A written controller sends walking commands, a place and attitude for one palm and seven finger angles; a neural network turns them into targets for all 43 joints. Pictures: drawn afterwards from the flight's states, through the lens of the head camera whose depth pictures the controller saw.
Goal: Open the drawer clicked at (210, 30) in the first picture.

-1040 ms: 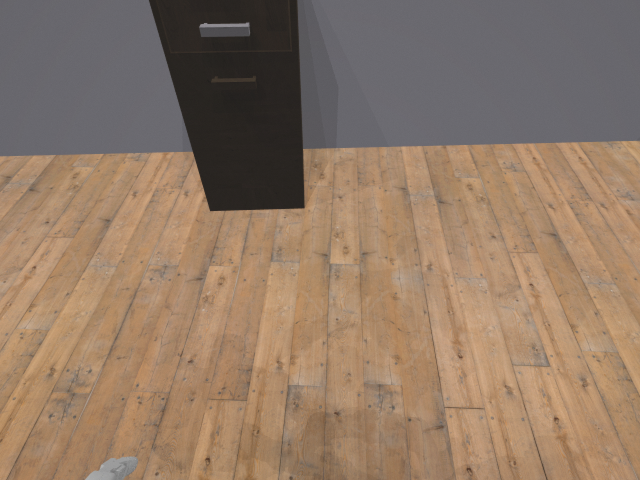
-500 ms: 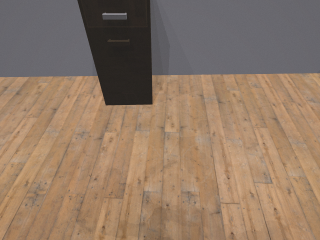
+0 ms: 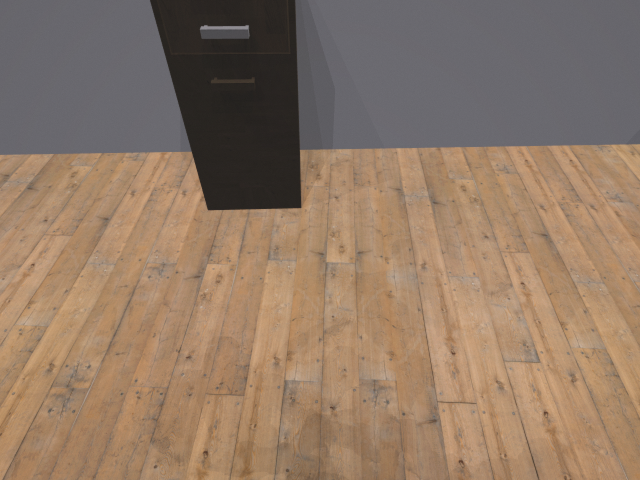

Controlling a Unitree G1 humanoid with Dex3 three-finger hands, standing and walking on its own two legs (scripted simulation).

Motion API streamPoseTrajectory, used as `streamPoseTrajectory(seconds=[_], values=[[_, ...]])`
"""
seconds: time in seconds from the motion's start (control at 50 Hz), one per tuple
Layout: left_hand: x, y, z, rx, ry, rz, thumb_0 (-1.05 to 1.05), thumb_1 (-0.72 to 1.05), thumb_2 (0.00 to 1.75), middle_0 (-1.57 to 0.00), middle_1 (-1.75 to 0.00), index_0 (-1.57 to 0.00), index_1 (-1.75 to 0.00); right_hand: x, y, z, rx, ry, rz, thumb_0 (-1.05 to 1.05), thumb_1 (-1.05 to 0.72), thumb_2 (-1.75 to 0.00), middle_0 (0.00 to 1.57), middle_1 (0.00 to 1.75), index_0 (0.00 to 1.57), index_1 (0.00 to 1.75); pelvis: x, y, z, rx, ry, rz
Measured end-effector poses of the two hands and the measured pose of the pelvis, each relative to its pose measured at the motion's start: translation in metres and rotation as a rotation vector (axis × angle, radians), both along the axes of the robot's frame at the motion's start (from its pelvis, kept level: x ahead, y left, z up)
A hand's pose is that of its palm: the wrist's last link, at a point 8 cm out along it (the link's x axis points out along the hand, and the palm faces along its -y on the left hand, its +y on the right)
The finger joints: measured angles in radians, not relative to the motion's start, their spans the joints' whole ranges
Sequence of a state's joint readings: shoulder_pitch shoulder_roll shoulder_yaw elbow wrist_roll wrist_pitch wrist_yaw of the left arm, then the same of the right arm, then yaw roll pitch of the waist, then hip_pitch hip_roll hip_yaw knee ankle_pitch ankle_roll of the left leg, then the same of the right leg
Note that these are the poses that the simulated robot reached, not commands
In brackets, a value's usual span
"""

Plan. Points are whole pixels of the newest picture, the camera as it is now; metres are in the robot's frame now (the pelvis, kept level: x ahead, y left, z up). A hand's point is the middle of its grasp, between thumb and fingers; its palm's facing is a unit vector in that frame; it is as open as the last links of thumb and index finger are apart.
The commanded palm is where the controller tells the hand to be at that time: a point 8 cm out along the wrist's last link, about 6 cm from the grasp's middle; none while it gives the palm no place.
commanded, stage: look at it before walking up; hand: left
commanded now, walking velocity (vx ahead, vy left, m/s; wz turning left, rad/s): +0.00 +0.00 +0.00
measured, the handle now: (225, 30) +1.35 +0.37 +0.02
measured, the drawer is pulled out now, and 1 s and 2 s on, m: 0.00 0.00 0.00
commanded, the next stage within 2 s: walk to a spot facing it in 0.40 s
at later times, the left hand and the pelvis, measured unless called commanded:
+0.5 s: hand out of the picture +0.08 +0.25 -0.15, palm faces -0.03 -0.94 -0.34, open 7.4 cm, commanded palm none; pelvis +0.01 +0.00 +0.00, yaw +0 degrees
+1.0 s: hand out of the picture +0.09 +0.23 -0.18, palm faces +0.05 -0.99 -0.13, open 7.4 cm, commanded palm none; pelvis +0.11 +0.05 +0.00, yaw +4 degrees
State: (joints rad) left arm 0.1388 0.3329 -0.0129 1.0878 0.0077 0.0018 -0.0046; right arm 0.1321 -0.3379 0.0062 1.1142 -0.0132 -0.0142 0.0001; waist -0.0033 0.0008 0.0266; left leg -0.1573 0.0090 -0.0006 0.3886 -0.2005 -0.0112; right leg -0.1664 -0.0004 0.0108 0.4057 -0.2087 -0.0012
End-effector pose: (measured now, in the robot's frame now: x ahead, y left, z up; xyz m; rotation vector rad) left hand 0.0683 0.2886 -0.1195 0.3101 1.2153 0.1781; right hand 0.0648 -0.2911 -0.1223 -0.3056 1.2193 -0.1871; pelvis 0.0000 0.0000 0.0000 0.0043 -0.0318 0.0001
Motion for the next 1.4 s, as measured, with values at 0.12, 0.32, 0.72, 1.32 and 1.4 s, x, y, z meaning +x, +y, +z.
streamPoseTrajectory(seconds=[0.12, 0.32, 0.72, 1.32, 1.4], values=[[0.004, 0.0, 0.0, 0.0, -0.006, -0.003, 0.01, 0.9, 0.9, -0.2, -0.3, -0.2, -0.3, 0.005, 0.0, 0.001, -0.001, -0.01, -0.001, 0.01, -0.9, -0.9, 0.2, 0.3, 0.2, 0.3, 0.002, 0.0, 0.0, 0.0, -0.001, -0.002], [0.007, 0.002, 0.002, 0.005, -0.008, -0.004, 0.01, 0.9, 0.9, -0.2, -0.3, -0.2, -0.3, 0.011, 0.0, 0.003, -0.004, -0.019, 0.004, 0.01, -0.9, -0.9, 0.2, 0.3, 0.2, 0.3, 0.004, 0.0, 0.001, 0.0, 0.0, -0.004], [-0.02, -0.018, -0.022, -0.087, 0.057, 0.079, 0.01, 0.9, 0.9, -0.2, -0.3, -0.2, -0.3, -0.001, 0.034, -0.012, 0.046, 0.09, 0.006, 0.01, -0.9, -0.9, 0.19, 0.3, 0.2, 0.3, 0.031, 0.009, -0.005, -0.019, 0.02, 0.031], [0.319, -0.033, -0.045, -0.18, -0.176, 0.032, 0.01, 0.91, 0.9, -0.2, -0.3, -0.2, -0.3, 0.078, 0.129, -0.037, 0.179, 0.477, -0.199, 0.01, -0.9, -0.9, 0.2, 0.3, 0.2, 0.3, 0.278, 0.032, -0.035, -0.027, 0.021, 0.085], [0.325, -0.031, -0.039, -0.174, -0.154, 0.098, 0.0, 0.91, 0.9, -0.2, -0.3, -0.2, -0.3, 0.181, 0.107, -0.041, 0.149, 0.321, -0.118, 0.01, -0.9, -0.9, 0.2, 0.3, 0.2, 0.3, 0.313, 0.032, -0.026, -0.036, -0.002, 0.108]])
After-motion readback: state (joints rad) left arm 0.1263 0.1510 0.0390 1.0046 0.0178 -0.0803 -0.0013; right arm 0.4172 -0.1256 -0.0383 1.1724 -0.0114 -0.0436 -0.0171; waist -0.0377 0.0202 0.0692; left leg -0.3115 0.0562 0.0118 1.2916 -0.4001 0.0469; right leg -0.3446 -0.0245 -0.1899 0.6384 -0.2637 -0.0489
